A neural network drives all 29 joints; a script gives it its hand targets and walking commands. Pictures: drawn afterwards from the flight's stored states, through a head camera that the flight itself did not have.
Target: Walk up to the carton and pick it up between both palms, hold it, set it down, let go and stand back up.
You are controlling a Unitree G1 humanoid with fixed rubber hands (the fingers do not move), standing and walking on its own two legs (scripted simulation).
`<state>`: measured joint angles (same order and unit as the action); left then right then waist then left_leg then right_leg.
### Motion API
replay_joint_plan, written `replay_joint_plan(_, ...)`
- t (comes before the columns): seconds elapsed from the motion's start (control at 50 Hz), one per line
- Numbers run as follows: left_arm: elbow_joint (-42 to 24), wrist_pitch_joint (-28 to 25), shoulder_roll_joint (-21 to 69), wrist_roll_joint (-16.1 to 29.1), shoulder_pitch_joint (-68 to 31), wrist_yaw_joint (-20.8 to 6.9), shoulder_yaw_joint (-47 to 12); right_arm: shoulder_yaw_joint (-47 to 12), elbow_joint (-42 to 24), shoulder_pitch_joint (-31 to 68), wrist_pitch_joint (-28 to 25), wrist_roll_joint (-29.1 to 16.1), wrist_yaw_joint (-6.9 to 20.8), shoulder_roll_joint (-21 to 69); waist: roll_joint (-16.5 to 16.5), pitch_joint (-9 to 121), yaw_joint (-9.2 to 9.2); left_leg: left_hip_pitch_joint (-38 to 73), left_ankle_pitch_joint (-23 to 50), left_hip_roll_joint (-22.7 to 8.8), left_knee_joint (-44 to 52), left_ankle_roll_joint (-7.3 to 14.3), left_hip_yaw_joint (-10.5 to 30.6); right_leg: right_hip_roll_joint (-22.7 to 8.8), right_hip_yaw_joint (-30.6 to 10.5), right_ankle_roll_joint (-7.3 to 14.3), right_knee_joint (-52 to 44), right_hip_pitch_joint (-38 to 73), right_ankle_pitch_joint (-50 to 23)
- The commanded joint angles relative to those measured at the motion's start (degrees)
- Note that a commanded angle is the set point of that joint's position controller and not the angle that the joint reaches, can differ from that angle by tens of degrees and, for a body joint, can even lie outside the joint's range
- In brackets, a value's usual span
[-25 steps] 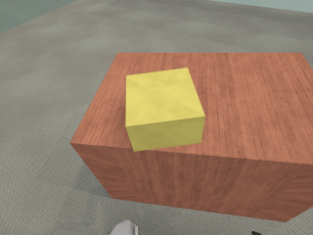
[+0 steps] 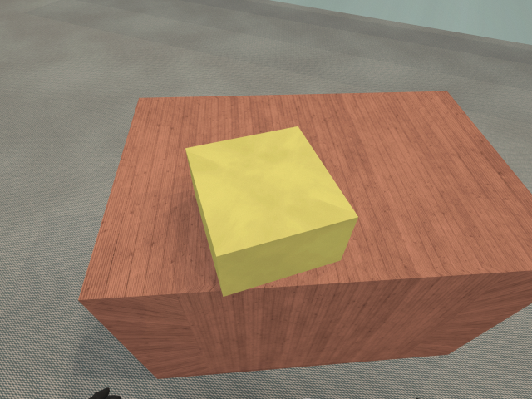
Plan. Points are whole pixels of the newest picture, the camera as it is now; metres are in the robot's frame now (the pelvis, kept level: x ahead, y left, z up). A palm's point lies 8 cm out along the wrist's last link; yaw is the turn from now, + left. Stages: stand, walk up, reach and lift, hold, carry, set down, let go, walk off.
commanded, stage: walk up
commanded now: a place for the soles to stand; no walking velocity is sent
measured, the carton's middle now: (263, 204) +0.49 -0.02 -0.04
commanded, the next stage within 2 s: none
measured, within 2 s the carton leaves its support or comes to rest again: neither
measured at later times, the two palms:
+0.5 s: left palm out of the picture +0.16 +0.24 -0.09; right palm out of the picture +0.07 -0.28 -0.09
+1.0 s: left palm (90, 394) +0.17 +0.25 -0.07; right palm out of the picture +0.06 -0.28 -0.10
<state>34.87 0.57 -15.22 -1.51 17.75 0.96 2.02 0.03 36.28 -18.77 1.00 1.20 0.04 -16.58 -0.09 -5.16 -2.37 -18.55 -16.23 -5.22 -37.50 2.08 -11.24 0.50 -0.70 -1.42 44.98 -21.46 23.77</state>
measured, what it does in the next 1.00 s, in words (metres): steps on the spot: right foot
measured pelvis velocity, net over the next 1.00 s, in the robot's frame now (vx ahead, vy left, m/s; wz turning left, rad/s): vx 0.02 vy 0.00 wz -0.15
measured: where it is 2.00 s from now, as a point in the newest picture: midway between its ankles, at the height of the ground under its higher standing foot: outside the picture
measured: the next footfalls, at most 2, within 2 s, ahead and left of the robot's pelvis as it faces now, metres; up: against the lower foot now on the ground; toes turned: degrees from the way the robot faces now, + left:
right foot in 0.04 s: +0.12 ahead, -0.12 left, +0.00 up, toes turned +2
left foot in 1.90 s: +0.16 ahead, +0.11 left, +0.00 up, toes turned +5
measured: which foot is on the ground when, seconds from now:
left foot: down 0.00-1.00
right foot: up 0.00-0.02, down 0.04-1.00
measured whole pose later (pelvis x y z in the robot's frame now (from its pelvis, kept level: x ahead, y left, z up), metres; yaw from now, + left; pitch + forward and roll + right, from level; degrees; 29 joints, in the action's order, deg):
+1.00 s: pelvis +0.02 +0.00 +0.00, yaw -8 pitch -1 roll +1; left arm 36.2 0.6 -16.6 -0.1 16.1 -0.2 0.6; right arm 0.0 36.7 -18.6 2.5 0.5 0.9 -19.3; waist -1.5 -1.7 -0.9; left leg -14.7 -19.2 -7.8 -36.6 0.8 -19.1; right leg 3.8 -7.6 0.8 38.5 -19.6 17.3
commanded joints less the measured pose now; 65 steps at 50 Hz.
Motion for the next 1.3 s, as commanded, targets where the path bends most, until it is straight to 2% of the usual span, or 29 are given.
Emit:
replay_joint_plan(0.0, -3.5, -1.8, -7.3, 0.1, 2.2, 0.0, 2.3, 1.3, -5.2, 0.6, -0.8, -1.9, 0.5, -7.7, 0.7, 7.3, 3.0, -7.0, 4.5, -10.6, 6.2, 2.3, 9.7, -4.8, -9.5, 4.5, -18.1, 15.1, -14.7)
replay_joint_plan(0.02, -4.1, -1.7, -10.1, 0.1, -0.9, -0.1, 2.8, 0.7, -5.5, -2.1, -0.9, -2.4, 0.7, -5.9, 5.4, 7.7, 1.38, -6.5, -5.6, -5.8, 4.0, -0.6, 5.8, -11.0, -19.5, 8.0, -19.4, 11.4, -11.3)
replay_joint_plan(0.04, -3.7, -1.3, -11.0, 1.8, -3.0, -0.2, 2.5, 1.0, -4.1, -2.8, -0.1, -2.3, 0.4, -5.7, 6.2, 6.6, 0.93, 4.7, -10.5, -2.2, 3.8, -1.6, 5.4, -12.5, -20.2, 11.0, -21.4, -1.3, -4.5)
replay_joint_plan(0.06, -3.1, -1.1, -9.8, 2.1, -5.2, -0.4, 2.3, 1.3, -3.3, -2.9, 0.1, -1.8, 0.4, -6.7, 6.0, 5.0, 0.46, 8.5, -9.0, -2.1, 6.7, -1.1, 6.9, -9.5, -17.4, 9.7, -22.5, -6.3, 3.3)
replay_joint_plan(0.08, -3.1, -1.2, -7.6, 2.3, -5.4, -0.6, 1.3, 1.6, -3.6, -1.1, -0.1, -1.4, 0.5, -8.3, 4.8, 3.2, 1.1, 8.3, -7.3, -3.4, 9.3, -0.6, 8.4, -6.1, -14.3, 7.2, -21.7, -6.6, 3.2)
replay_joint_plan(0.12, -2.8, -1.3, -7.0, 2.1, -4.1, -0.7, 0.9, 2.0, -3.4, -0.6, -0.9, -1.3, 0.7, -9.5, 4.1, 1.2, 1.88, 5.0, -7.7, -5.6, 12.4, 0.7, 9.5, -3.3, -11.4, 4.7, -18.9, -4.7, 0.0)
replay_joint_plan(0.14, -2.5, -1.4, -6.8, 2.1, -3.5, -0.8, 0.8, 1.9, -2.4, -2.0, -1.1, -1.1, 0.5, -9.4, 5.8, 0.2, 1.79, 3.2, -7.6, -6.6, 13.9, 0.6, 9.8, -3.1, -10.3, 4.9, -17.7, -2.6, -4.1)
replay_joint_plan(0.2, -2.1, -1.8, -7.0, 1.7, -2.8, -1.1, 0.8, 1.5, -2.2, -2.5, -1.7, -0.9, 0.4, -9.7, 3.0, 2.4, 2.3, 2.3, -6.9, -7.4, 15.3, 0.9, 8.4, -3.2, -10.7, 5.2, -15.2, 1.7, -11.6)
replay_joint_plan(0.3, -2.3, -2.0, -7.9, 1.5, -3.9, -0.9, 0.8, 1.3, -2.8, -1.8, -1.5, -1.0, 0.6, -9.5, -0.3, 5.4, 2.14, 6.0, -2.9, -7.8, 14.5, 2.0, 5.9, -2.6, -10.5, 4.8, -13.7, 1.7, -15.6)
replay_joint_plan(0.38, -2.2, -1.9, -8.5, 1.4, -3.9, -0.7, 0.9, 1.4, -3.2, -1.5, -0.9, -1.1, 0.6, -9.7, -1.1, 6.4, 1.9, 8.1, -0.2, -8.2, 12.9, 2.7, 4.5, -2.0, -10.6, 4.6, -13.0, 1.0, -16.8)
replay_joint_plan(0.58, -2.2, -1.6, -10.2, 1.5, -2.8, -0.6, 1.3, 2.1, -4.4, -1.0, 0.2, -0.9, 0.6, -10.1, 1.3, 6.6, 1.33, 11.6, -0.6, -5.9, 7.3, 2.0, 4.0, -2.6, -16.2, 6.0, -15.8, -4.2, -15.6)
replay_joint_plan(0.66, -2.5, -1.6, -10.1, 1.5, -2.5, -0.6, 1.2, 2.3, -4.4, -0.3, 0.0, -0.8, 0.6, -10.4, 1.8, 7.0, 1.44, 13.4, 3.6, -6.4, 6.8, 2.2, 4.2, -1.8, -15.7, 5.5, -14.8, -4.5, -18.5)
replay_joint_plan(0.7, -2.5, -1.4, -10.1, 1.4, -1.9, -0.6, 1.3, 2.4, -4.5, -0.2, 0.2, -0.7, 0.6, -10.5, 0.7, 5.9, 1.76, 12.3, 1.9, -6.3, 7.0, 2.2, 4.0, -1.7, -16.3, 5.5, -15.0, -4.5, -17.2)
replay_joint_plan(0.74, -2.7, -1.3, -10.6, 1.5, -2.3, -0.7, 1.5, 2.6, -4.5, -0.5, 0.4, -0.8, 0.6, -10.1, 2.1, 5.2, 1.49, 11.9, -1.0, -5.8, 7.2, 1.9, 4.2, -1.8, -17.3, 5.8, -15.8, -5.6, -14.3)
replay_joint_plan(0.78, -2.7, -1.2, -10.5, 1.5, -2.3, -0.7, 1.5, 2.6, -4.3, -1.0, 0.3, -0.7, 0.5, -10.4, 2.4, 5.6, 1.4, 12.1, -2.0, -6.3, 8.0, 2.3, 4.8, -1.2, -16.3, 5.6, -15.4, -5.6, -13.3)
replay_joint_plan(0.82, -3.2, -1.3, -10.2, 1.5, -1.8, -0.7, 1.4, 2.7, -4.4, -0.4, 0.2, -0.7, 0.4, -10.8, 1.6, 5.6, 1.69, 12.7, 0.8, -7.4, 7.9, 2.8, 4.5, -0.7, -15.2, 5.2, -13.8, -5.2, -16.4)
replay_joint_plan(0.9, -3.8, -1.2, -10.6, 1.6, -2.1, -0.8, 1.9, 2.8, -4.1, -0.2, 0.4, -0.7, 0.5, -10.6, 2.7, 4.3, 1.73, 9.7, -3.8, -7.1, 8.6, 2.9, 4.1, -0.4, -15.4, 5.4, -14.2, -5.1, -12.3)
replay_joint_plan(0.94, -3.8, -1.3, -11.0, 1.4, -1.9, -0.8, 1.9, 2.7, -4.4, -0.1, 0.4, -0.7, 0.5, -10.2, 4.0, 4.6, 1.77, 10.6, -2.6, -5.4, 6.0, 2.0, 3.4, -1.7, -18.4, 5.9, -16.7, -5.5, -13.1)
replay_joint_plan(0.98, -3.8, -1.2, -11.5, 1.3, -2.1, -0.7, 2.0, 2.7, -4.5, -1.2, 0.3, -0.6, 0.6, -9.5, 4.8, 4.5, 1.37, 11.3, -5.6, -3.5, 5.5, 1.0, 4.5, -3.2, -22.3, 6.9, -19.9, -7.6, -8.3)
replay_joint_plan(1.0, -3.7, -1.2, -11.7, 1.4, -2.9, -0.7, 2.2, 2.6, -4.2, -2.2, 0.2, -0.6, 0.6, -9.2, 5.5, 5.2, 0.93, 12.6, -5.2, -3.6, 6.4, 1.0, 5.3, -2.9, -22.0, 7.1, -19.9, -8.3, -6.8)
replay_joint_plan(1.04, -3.9, -1.2, -10.2, 1.4, -3.4, -0.8, 1.7, 3.0, -4.1, -2.3, -0.4, -0.5, 0.5, -10.6, 2.2, 5.1, 1.05, 13.6, -1.6, -5.9, 9.2, 2.0, 6.5, -0.8, -17.8, 5.6, -16.0, -7.8, -10.9)
replay_joint_plan(1.08, -3.5, -1.1, -9.2, 1.4, -1.8, -0.8, 1.7, 3.2, -3.6, -2.1, -0.5, -0.3, 0.3, -11.8, -1.8, 5.7, 1.5, 11.8, -0.7, -11.1, 12.8, 5.0, 7.8, 1.7, -11.1, 4.0, -8.8, -5.1, -12.8)
replay_joint_plan(1.12, -3.8, -1.0, -8.1, 0.9, -0.8, -1.1, 1.7, 3.4, -3.9, -1.3, -0.4, -0.1, 0.1, -12.2, -4.6, 6.0, 1.76, 8.8, 0.2, -16.6, 15.6, 8.0, 8.3, 2.3, -6.4, 3.0, -3.5, -2.0, -8.2)
replay_joint_plan(1.14, -4.0, -1.0, -8.1, 0.6, -0.8, -1.1, 1.9, 3.2, -4.0, -0.3, -0.3, -0.2, 0.1, -11.9, -5.5, 5.3, 1.8, 6.8, 1.8, -17.8, 15.8, 8.6, 7.7, 1.8, -5.8, 3.0, -3.2, -0.6, -5.2)
replay_joint_plan(1.16, -4.1, -1.2, -8.0, 0.8, -0.2, -1.2, 1.9, 3.2, -4.2, 0.6, -0.1, -0.3, 0.0, -12.0, -5.8, 4.2, 2.35, 4.9, 2.3, -17.5, 15.2, 8.3, 6.3, 1.4, -6.0, 3.2, -4.1, 0.5, -5.6)
replay_joint_plan(1.2, -3.9, -1.5, -8.9, 1.0, 1.1, -1.3, 2.5, 3.1, -4.5, 2.2, 0.4, -0.4, 0.2, -12.3, -5.6, 3.9, 3.49, 2.3, -5.6, -14.4, 13.2, 5.8, 4.2, 1.0, -8.1, 3.9, -7.7, 1.7, -7.9)
replay_joint_plan(1.24, -4.2, -1.6, -11.4, 1.4, -1.4, -1.1, 3.2, 2.8, -4.5, 1.3, 0.9, -1.0, 0.5, -10.6, 0.3, 1.4, 2.13, 2.9, -11.8, -8.0, 8.4, 2.6, 2.3, -1.3, -15.7, 5.5, -14.6, -3.2, -7.4)
replay_joint_plan(1.26, -4.2, -1.5, -12.3, 1.5, -2.2, -0.9, 3.3, 2.6, -4.4, 0.5, 1.1, -1.0, 0.6, -9.4, 4.4, 0.3, 1.57, 5.3, -11.1, -4.2, 4.9, 1.0, 2.2, -2.9, -21.6, 6.8, -19.2, -7.0, -4.4)
replay_joint_plan(1.28, -3.9, -1.5, -12.9, 1.4, -2.0, -0.8, 3.1, 2.6, -4.3, -0.8, 1.0, -0.9, 0.6, -9.0, 6.4, 0.2, 1.46, 7.2, -9.9, -1.7, 1.8, -0.2, 3.2, -4.9, -27.3, 8.1, -23.4, -9.2, -2.7)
